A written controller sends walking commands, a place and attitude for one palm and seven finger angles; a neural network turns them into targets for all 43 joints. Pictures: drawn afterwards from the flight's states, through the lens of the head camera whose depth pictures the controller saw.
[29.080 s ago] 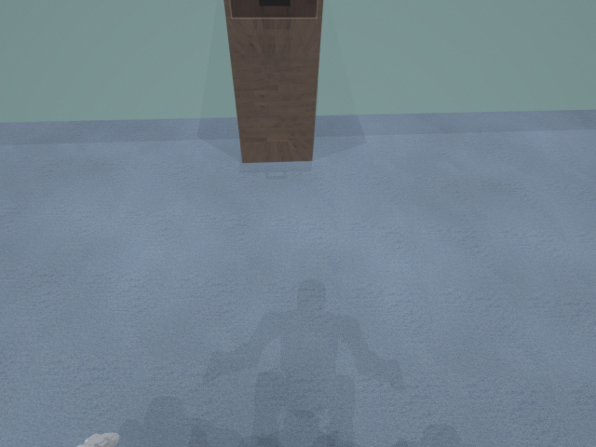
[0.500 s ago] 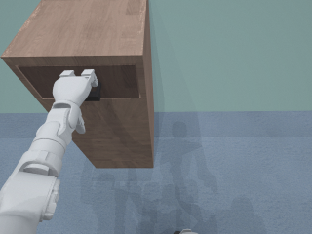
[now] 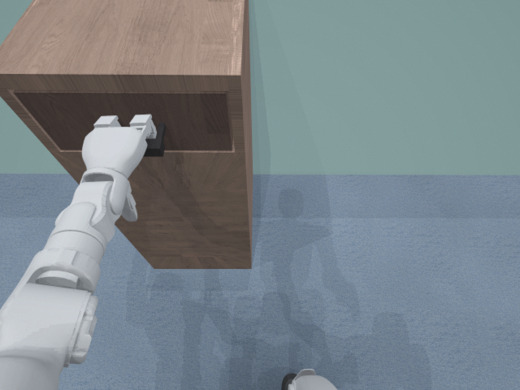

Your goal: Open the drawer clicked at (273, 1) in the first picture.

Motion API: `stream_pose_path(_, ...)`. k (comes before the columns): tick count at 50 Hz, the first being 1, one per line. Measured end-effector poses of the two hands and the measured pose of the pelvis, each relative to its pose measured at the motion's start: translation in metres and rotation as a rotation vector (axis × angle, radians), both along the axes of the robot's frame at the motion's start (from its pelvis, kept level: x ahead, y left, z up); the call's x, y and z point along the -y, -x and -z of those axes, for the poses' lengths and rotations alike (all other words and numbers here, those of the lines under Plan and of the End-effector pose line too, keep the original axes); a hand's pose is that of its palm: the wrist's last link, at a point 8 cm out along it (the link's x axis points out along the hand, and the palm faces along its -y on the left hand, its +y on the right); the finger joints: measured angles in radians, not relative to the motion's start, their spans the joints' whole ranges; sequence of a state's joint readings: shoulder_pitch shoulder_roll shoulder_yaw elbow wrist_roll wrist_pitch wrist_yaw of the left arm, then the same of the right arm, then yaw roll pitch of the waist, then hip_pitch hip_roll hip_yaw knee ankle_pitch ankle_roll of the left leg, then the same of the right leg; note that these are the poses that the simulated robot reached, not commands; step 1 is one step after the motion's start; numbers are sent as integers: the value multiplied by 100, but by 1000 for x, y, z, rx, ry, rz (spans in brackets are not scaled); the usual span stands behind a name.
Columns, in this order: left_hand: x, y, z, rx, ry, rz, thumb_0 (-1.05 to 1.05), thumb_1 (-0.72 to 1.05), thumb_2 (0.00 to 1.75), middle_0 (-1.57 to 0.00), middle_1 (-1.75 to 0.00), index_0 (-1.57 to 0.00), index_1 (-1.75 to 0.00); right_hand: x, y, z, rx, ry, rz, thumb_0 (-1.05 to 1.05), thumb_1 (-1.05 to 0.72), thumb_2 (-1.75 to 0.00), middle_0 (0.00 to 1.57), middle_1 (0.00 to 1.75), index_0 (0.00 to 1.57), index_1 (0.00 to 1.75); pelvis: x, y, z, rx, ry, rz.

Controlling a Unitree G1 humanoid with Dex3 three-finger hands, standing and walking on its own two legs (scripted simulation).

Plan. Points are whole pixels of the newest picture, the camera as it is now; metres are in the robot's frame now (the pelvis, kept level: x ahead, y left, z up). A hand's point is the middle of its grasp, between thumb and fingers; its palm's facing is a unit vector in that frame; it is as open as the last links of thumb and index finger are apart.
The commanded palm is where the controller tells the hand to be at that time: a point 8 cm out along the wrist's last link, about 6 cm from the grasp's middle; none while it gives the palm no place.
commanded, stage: lower the fingers behind the handle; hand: left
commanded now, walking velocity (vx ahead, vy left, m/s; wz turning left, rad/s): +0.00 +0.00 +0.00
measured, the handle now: (130, 138) +0.51 +0.22 +0.05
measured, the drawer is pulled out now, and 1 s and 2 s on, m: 0.00 0.00 0.08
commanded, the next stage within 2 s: close the thumb around the handle in 0.36 s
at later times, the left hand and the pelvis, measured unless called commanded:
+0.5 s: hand (129, 170) +0.46 +0.22 +0.03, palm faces -0.04 -0.02 -1.00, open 13.8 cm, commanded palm +0.43 +0.22 +0.09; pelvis +0.00 +0.00 +0.00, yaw +0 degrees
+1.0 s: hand (129, 170) +0.46 +0.22 +0.03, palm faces -0.04 -0.02 -1.00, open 6.7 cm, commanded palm +0.43 +0.22 +0.09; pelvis +0.00 +0.00 +0.00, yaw +0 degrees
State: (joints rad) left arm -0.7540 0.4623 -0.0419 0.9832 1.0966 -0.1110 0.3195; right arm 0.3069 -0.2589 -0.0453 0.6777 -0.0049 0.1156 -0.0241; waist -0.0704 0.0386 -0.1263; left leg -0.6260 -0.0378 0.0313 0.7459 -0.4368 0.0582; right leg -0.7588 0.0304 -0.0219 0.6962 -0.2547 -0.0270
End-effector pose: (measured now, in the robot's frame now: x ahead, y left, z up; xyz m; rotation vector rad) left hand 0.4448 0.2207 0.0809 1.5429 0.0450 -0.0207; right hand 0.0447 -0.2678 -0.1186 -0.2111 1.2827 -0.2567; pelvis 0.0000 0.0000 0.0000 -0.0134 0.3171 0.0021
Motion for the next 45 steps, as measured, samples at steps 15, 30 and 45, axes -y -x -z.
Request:
stream_pose_path(15, 2, 0, 0, -10, -3, -15, 0, -49, 30, -31, -120, -32, -122, -8, 11, 3, -17, -19, 22, 1, -90, -90, 21, 30, 21, 30, -4, 2, 0, 5, 3, 2)
stream_pose_path(30, 1, 4, -1, -2, -6, -12, 0, -41, 33, -31, -121, -32, -121, -5, 2, 2, -2, -16, 5, 1, -90, -90, 21, 30, 21, 30, -2, 1, 0, 9, 2, -3)
stream_pose_path(45, 3, 7, -4, 3, -8, -14, 0, 26, 62, -36, -128, -37, -128, -2, -7, 2, 13, -21, 0, 1, -90, -90, 21, 30, 21, 30, 2, -1, -2, 15, 1, -4)
